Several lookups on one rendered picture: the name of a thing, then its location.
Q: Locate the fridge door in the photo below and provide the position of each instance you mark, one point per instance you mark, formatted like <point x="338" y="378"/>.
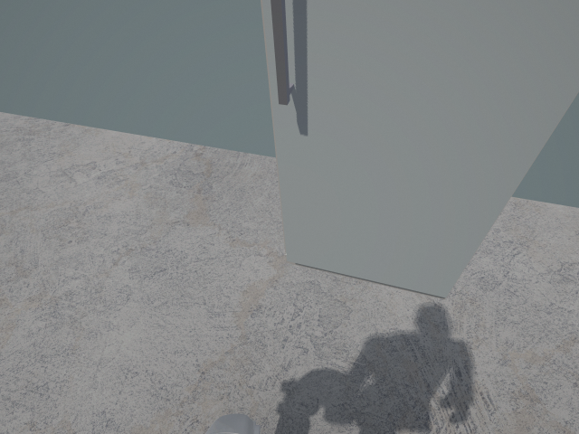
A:
<point x="411" y="124"/>

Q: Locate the left robot thigh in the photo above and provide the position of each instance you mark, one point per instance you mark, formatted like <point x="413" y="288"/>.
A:
<point x="234" y="424"/>

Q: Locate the handle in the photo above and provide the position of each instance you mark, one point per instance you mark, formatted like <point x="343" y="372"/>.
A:
<point x="278" y="13"/>

